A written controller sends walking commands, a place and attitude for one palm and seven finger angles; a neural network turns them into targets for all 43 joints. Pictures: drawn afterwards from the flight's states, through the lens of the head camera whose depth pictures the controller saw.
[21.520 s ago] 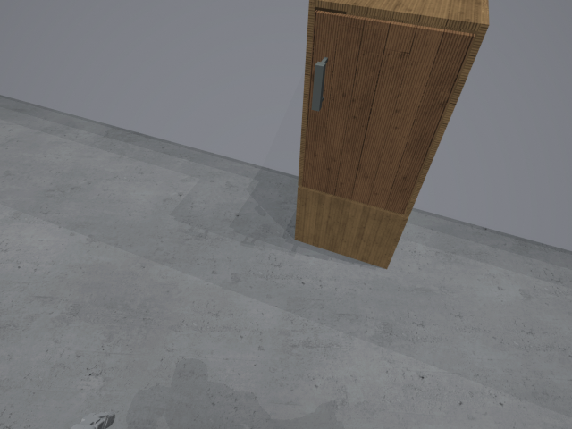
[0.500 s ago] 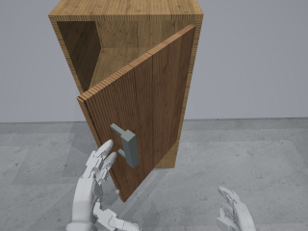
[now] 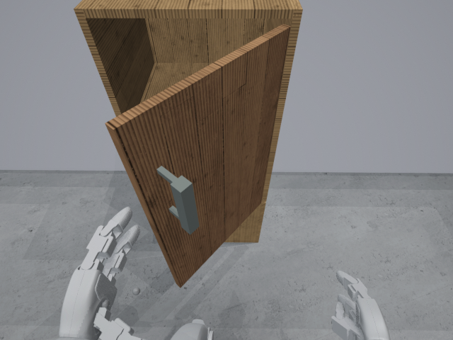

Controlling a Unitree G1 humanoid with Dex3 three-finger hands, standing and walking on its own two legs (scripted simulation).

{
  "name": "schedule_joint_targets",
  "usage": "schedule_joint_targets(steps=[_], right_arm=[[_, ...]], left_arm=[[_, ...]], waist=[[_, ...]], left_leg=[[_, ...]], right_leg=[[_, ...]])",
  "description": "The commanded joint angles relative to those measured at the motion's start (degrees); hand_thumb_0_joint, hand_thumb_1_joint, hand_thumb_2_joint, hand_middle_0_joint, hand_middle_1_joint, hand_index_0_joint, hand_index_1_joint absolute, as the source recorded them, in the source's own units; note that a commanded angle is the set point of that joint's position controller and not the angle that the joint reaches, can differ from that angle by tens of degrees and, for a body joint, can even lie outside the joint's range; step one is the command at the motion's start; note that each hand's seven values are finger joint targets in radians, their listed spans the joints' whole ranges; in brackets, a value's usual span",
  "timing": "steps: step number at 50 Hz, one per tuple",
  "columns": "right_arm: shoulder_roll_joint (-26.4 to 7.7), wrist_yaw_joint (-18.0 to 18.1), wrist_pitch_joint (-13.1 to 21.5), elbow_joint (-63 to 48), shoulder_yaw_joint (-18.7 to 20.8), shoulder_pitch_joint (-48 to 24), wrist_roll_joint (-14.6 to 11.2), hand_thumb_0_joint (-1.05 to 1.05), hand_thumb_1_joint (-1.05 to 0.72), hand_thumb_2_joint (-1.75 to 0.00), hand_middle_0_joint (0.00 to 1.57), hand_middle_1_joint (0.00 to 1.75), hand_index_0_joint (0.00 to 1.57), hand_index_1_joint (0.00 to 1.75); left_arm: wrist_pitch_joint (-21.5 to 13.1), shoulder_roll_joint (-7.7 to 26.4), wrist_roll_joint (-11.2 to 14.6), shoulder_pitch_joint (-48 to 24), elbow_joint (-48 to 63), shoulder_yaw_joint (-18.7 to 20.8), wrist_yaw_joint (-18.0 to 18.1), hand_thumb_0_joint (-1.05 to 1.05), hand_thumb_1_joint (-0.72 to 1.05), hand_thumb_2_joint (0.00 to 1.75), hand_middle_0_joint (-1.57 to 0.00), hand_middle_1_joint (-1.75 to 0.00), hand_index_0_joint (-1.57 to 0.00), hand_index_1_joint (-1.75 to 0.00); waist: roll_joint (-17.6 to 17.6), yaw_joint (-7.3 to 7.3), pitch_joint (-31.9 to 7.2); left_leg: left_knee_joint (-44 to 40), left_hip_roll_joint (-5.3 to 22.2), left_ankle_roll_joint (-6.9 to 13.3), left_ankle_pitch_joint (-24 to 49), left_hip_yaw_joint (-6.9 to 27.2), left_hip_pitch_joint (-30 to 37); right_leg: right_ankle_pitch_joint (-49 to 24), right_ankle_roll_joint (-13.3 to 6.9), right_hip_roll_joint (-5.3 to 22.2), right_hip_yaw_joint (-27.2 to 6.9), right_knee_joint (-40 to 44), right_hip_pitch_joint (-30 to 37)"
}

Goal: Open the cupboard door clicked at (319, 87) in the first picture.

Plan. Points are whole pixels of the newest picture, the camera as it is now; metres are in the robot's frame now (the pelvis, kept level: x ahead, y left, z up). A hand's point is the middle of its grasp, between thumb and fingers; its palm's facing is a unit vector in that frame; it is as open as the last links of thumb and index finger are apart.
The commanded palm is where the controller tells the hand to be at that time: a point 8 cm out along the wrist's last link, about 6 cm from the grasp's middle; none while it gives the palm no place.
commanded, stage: draw the hand back to the body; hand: left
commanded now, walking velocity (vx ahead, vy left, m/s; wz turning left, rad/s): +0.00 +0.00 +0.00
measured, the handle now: (177, 200) +0.33 +0.11 +0.09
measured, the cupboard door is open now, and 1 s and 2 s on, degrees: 49 49 49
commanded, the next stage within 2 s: step back with the hand held close in 1.48 s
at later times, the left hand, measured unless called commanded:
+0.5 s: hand (65, 266) +0.19 +0.21 +0.15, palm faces +0.15 -0.97 -0.21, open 15.7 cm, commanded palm +0.15 +0.26 +0.17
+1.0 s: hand out of the picture +0.22 +0.29 +0.21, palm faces +0.36 -0.85 -0.38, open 10.3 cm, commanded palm +0.18 +0.33 +0.24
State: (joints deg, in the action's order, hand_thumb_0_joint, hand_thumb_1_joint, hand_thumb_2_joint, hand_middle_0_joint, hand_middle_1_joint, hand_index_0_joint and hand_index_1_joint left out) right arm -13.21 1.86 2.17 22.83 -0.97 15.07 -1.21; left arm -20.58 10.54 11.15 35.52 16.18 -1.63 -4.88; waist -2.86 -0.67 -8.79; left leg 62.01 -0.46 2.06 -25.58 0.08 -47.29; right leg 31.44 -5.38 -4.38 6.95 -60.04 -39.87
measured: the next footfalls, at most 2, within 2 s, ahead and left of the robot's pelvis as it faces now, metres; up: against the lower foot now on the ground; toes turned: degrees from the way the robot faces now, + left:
none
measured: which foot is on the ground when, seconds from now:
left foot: down 0.00-1.00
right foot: down 0.00-1.00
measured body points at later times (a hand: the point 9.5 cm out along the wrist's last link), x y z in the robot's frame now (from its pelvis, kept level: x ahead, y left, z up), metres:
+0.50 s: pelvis +0.02 +0.02 +0.04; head +0.00 +0.01 +0.49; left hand +0.17 +0.26 +0.17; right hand +0.21 -0.21 -0.02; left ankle +0.05 +0.10 -0.66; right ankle -0.01 -0.06 -0.66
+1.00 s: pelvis +0.03 +0.04 +0.07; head +0.01 +0.04 +0.52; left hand +0.20 +0.33 +0.23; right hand +0.22 -0.17 +0.00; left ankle +0.05 +0.10 -0.66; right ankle -0.01 -0.06 -0.66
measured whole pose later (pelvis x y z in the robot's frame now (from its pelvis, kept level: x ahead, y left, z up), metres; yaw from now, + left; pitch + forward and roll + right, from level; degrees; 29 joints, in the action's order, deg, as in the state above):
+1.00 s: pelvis +0.03 +0.04 +0.07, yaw -1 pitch -2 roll -1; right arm -13.2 3.7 4.5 32.6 -3.4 12.8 -0.9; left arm -3.0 20.4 4.3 30.1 24.3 15.1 6.5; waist -2.7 -3.3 -1.5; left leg 27.6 -3.8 5.2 -13.6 -3.0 -12.1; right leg 17.4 -1.2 -2.0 1.7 -24.8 -5.4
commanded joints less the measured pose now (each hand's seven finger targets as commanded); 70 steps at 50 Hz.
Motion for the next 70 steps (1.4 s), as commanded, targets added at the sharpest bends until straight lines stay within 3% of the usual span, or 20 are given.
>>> schedule_joint_targets(steps=[1,3,4,7,9,15,20,21,22,23,24,29,35,42,55,58,59,62,65,70], right_arm=[[-4.9,0.8,3.4,-10.5,2.0,-4.9,-0.8,0.00,-0.90,-0.90,0.20,0.30,0.20,0.30],[-4.9,0.9,3.5,-9.9,1.7,-4.9,-1.3,0.00,-0.90,-0.90,0.20,0.30,0.20,0.30],[-5.1,1.0,3.4,-9.5,1.6,-5.1,-1.3,0.00,-0.90,-0.90,0.20,0.30,0.20,0.30],[-5.6,1.3,3.6,-9.3,1.4,-5.4,-1.7,0.00,-0.90,-0.90,0.20,0.30,0.20,0.30],[-6.0,1.6,3.7,-8.8,1.5,-5.4,-1.8,0.00,-0.90,-0.90,0.20,0.30,0.20,0.30],[-5.9,2.0,5.1,-8.7,1.2,-5.2,-1.9,0.00,-0.90,-0.90,0.20,0.30,0.20,0.30],[-6.0,1.7,6.5,-8.0,1.2,-4.9,-2.2,0.00,-0.90,-0.90,0.20,0.30,0.20,0.30],[-6.0,3.3,5.2,-7.8,1.6,-5.4,-1.4,0.00,-0.90,-0.90,0.20,0.30,0.20,0.30],[-4.8,3.9,4.7,-7.8,0.9,-5.0,-1.2,0.00,-0.90,-0.90,0.20,0.30,0.20,0.30],[-4.9,4.0,4.3,-7.6,0.9,-4.8,-1.4,0.00,-0.90,-0.90,0.20,0.30,0.20,0.30],[-5.2,4.0,4.0,-7.4,0.9,-5.1,-1.3,0.00,-0.90,-0.90,0.20,0.30,0.20,0.30],[-5.7,4.5,3.5,-5.3,0.3,-7.2,-0.6,0.00,-0.90,-0.90,0.20,0.30,0.20,0.30],[-5.6,4.1,5.0,-3.4,-0.6,-8.5,-0.4,0.00,-0.90,-0.90,0.20,0.30,0.20,0.30],[-6.5,2.9,5.4,-0.6,0.1,-9.0,0.1,0.00,-0.90,-0.90,0.20,0.30,0.20,0.30],[-6.9,1.8,5.4,2.5,1.2,-10.0,0.3,0.00,-0.90,-0.90,0.20,0.30,0.20,0.30],[-7.1,1.2,5.1,2.7,1.5,-9.9,0.2,0.00,-0.90,-0.90,0.20,0.30,0.20,0.30],[-7.2,1.2,4.8,2.6,1.6,-10.1,0.2,0.00,-0.90,-0.90,0.20,0.30,0.20,0.30],[-7.6,1.2,4.4,2.4,2.0,-10.6,0.3,0.00,-0.90,-0.90,0.20,0.30,0.20,0.30],[-7.2,1.5,4.6,2.4,1.9,-11.1,0.3,0.00,-0.90,-0.90,0.20,0.30,0.20,0.30],[-6.4,1.9,5.8,3.1,1.3,-11.9,0.2,0.00,-0.90,-0.90,0.20,0.30,0.20,0.30]], left_arm=[[-3.1,7.1,1.5,-1.5,18.1,7.9,2.2,0.00,-0.50,0.30,-0.15,-0.30,-0.15,-0.30],[-1.3,6.4,2.7,-0.1,16.8,8.5,1.9,0.00,-0.50,0.30,-0.15,-0.30,-0.15,-0.30],[-0.2,6.5,3.3,0.7,14.8,9.4,1.5,0.00,-0.50,0.30,-0.15,-0.30,-0.15,-0.30],[2.5,5.8,4.1,2.1,13.6,8.5,-0.9,0.00,-0.50,0.30,-0.15,-0.30,-0.15,-0.30],[4.0,7.2,4.7,2.5,13.0,10.2,-2.1,0.00,-0.50,0.30,-0.15,-0.30,-0.15,-0.30],[3.9,10.2,6.2,-0.4,19.6,13.6,-3.2,0.00,-0.50,0.30,-0.15,-0.30,-0.15,-0.30],[3.6,10.5,7.1,0.0,20.9,15.1,-3.8,0.00,-0.32,0.37,-0.16,-0.30,-0.16,-0.30],[7.1,19.8,-1.9,-0.3,22.9,16.8,2.9,0.00,-0.29,0.39,-0.16,-0.30,-0.16,-0.30],[9.3,14.1,-2.5,1.0,22.4,13.7,5.8,0.00,-0.26,0.40,-0.16,-0.30,-0.16,-0.30],[10.6,12.1,-3.0,1.3,20.6,12.3,6.9,0.00,-0.22,0.42,-0.16,-0.30,-0.16,-0.30],[11.6,10.9,-4.0,0.5,21.0,10.9,7.8,0.00,-0.18,0.43,-0.16,-0.30,-0.16,-0.30],[13.3,15.9,-6.4,-2.5,20.8,15.1,11.8,0.00,-0.01,0.51,-0.17,-0.30,-0.17,-0.30],[13.5,16.6,-7.2,-5.8,23.6,16.7,13.1,0.00,0.20,0.60,-0.18,-0.30,-0.18,-0.30],[13.9,17.0,-7.1,-6.6,20.1,20.3,12.9,0.00,0.44,0.70,-0.18,-0.30,-0.18,-0.30],[12.9,22.0,-6.4,-12.8,20.4,29.2,12.9,0.00,0.90,0.90,-0.20,-0.30,-0.20,-0.30],[13.3,18.0,-6.2,-10.8,17.4,25.8,12.0,0.00,0.90,0.90,-0.20,-0.30,-0.20,-0.30],[13.6,17.2,-6.1,-10.1,15.7,25.1,11.7,0.00,0.90,0.90,-0.20,-0.30,-0.20,-0.30],[13.2,18.9,-6.2,-12.2,17.4,26.0,11.8,0.00,0.90,0.90,-0.20,-0.30,-0.20,-0.30],[12.6,20.8,-6.4,-13.7,19.8,27.3,12.1,0.00,0.90,0.90,-0.20,-0.30,-0.20,-0.30],[12.0,21.6,-6.5,-14.8,21.5,27.6,12.5,0.00,0.90,0.90,-0.20,-0.30,-0.20,-0.30]], waist=[[-0.5,-0.24,-7.9],[0.3,-0.03,-6.5],[2.9,0.12,-5.9],[3.5,0.59,-2.5],[5.5,0.39,-2.4],[1.5,-0.41,-2.5],[-1.5,-0.92,-3.4],[-1.4,-3.18,-2.8],[-1.1,-1.47,0.2],[1.1,-0.96,2.5],[0.4,-0.89,2.9],[0.4,-1.50,2.7],[-3.6,-1.88,2.5],[0.2,-2.24,5.0],[-3.7,-2.83,3.7],[-2.3,-2.35,5.4],[-0.2,-2.37,6.4],[0.5,-2.38,5.3],[-0.7,-2.77,3.7],[-5.3,-2.74,5.9]], left_leg=[[-8.7,-0.3,0.2,5.8,2.7,10.6],[-9.5,-0.3,0.1,6.2,2.8,11.3],[-9.7,-0.2,0.2,6.1,3.3,10.7],[-11.1,-0.1,0.3,6.4,3.4,11.8],[-11.9,0.0,0.4,7.9,3.8,12.6],[-14.9,-0.2,0.4,10.7,3.9,17.2],[-16.9,-0.1,0.2,13.2,3.8,21.0],[-19.3,1.1,0.0,12.3,3.7,21.7],[-20.2,0.8,0.1,11.8,3.2,23.0],[-20.8,1.0,0.0,10.7,3.5,23.6],[-21.5,1.2,0.3,10.8,3.5,25.2],[-27.2,1.7,0.7,10.6,4.0,30.6],[-34.2,2.7,-0.3,12.1,6.2,36.2],[-38.7,3.8,-1.7,20.2,6.7,39.7],[-41.8,4.1,-2.9,26.7,5.7,43.9],[-41.9,4.0,-2.4,26.6,5.0,44.5],[-42.0,4.0,-2.0,26.0,4.8,44.1],[-42.5,3.6,-1.3,22.7,4.5,43.9],[-42.4,3.1,-1.1,21.9,4.2,43.9],[-42.5,2.6,-1.0,18.7,3.9,43.7]], right_leg=[[-8.7,5.2,3.7,-12.3,17.0,5.0],[-11.5,5.9,3.8,-12.0,18.0,5.8],[-11.8,6.8,4.0,-12.5,18.8,6.7],[-14.4,7.6,4.5,-12.3,20.5,7.0],[-17.1,8.0,4.5,-11.9,20.7,8.7],[-20.3,6.6,3.6,-9.4,20.9,9.9],[-21.2,5.3,2.4,-6.4,20.3,10.4],[-20.0,4.0,4.9,-11.3,25.6,11.5],[-18.0,3.9,5.4,-11.1,27.9,11.5],[-15.7,4.0,5.3,-10.2,28.9,10.4],[-15.5,3.9,5.1,-9.9,29.7,10.8],[-14.5,3.6,4.6,-8.0,32.4,15.4],[-16.8,3.2,4.1,-6.6,33.8,21.0],[-21.2,3.3,3.6,-5.9,36.8,26.1],[-25.0,3.1,3.5,-6.2,40.4,31.9],[-25.0,3.4,3.5,-6.3,41.4,30.8],[-25.1,3.4,3.4,-6.1,41.8,30.8],[-24.4,3.5,3.5,-6.6,42.1,31.5],[-24.5,3.4,3.6,-6.9,42.2,32.8],[-22.7,3.3,3.7,-7.4,43.3,31.7]])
